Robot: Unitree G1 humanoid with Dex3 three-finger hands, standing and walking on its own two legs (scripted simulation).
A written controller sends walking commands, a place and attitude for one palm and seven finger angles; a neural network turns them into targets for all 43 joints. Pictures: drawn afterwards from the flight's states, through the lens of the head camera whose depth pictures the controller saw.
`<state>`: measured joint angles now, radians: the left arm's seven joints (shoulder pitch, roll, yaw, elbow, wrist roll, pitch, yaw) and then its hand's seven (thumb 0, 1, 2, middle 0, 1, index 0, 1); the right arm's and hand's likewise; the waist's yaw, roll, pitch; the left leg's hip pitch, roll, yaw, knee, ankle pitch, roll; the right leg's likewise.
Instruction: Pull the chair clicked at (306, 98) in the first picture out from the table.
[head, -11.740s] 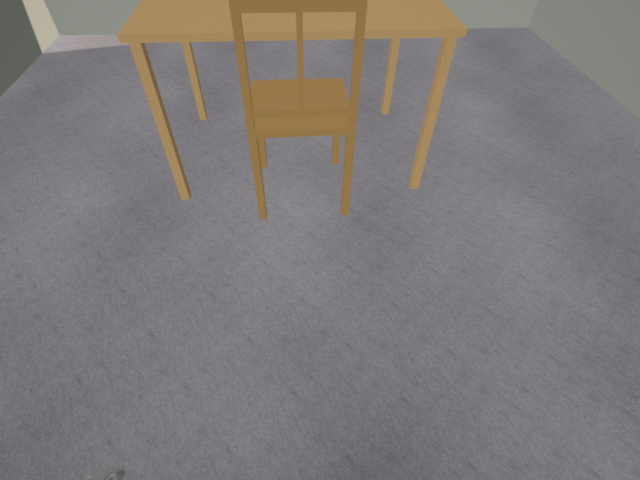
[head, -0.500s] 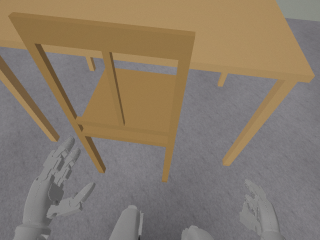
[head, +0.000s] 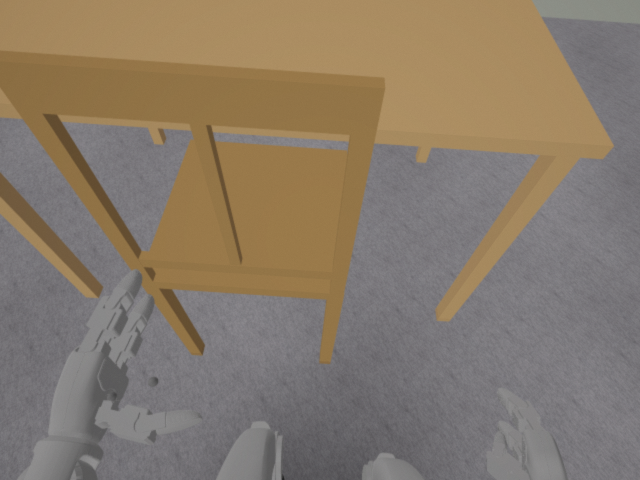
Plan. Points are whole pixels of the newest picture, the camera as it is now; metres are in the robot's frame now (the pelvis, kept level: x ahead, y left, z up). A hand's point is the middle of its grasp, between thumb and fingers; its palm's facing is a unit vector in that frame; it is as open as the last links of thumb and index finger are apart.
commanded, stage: raise the hand toward the chair's back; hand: left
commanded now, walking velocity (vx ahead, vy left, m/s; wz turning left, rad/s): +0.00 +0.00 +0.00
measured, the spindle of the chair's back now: (221, 206) +0.48 +0.17 +0.02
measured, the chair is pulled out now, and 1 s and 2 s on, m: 0.00 0.00 0.00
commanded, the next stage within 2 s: aim the fingers beside a spindle in 1.02 s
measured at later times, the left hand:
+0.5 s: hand (124, 365) +0.23 +0.22 +0.05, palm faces +0.00 -1.00 -0.06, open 16.9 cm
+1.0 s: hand (137, 357) +0.24 +0.21 +0.06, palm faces +0.00 -1.00 -0.06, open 16.9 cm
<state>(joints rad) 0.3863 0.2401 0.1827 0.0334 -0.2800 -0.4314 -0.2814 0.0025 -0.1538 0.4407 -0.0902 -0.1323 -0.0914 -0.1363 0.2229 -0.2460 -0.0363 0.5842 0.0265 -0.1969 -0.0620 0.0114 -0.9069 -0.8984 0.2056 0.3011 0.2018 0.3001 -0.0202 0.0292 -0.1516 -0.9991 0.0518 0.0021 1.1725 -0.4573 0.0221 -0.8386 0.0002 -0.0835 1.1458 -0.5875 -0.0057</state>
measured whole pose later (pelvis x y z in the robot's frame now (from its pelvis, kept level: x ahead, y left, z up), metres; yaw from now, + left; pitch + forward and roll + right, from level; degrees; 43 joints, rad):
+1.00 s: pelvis +0.00 +0.00 +0.01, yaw +0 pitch +15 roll -4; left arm 0.31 0.28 0.21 0.08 -0.28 -0.38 -0.28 -0.01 -0.49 0.30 -0.06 -0.08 -0.06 -0.08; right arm 0.24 -0.24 0.01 0.55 0.03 -0.18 -0.05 0.01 -0.91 -0.90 0.21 0.30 0.20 0.30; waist -0.03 0.04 -0.15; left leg -0.94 0.05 -0.01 1.12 -0.44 0.03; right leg -0.77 0.00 -0.09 1.07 -0.56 0.00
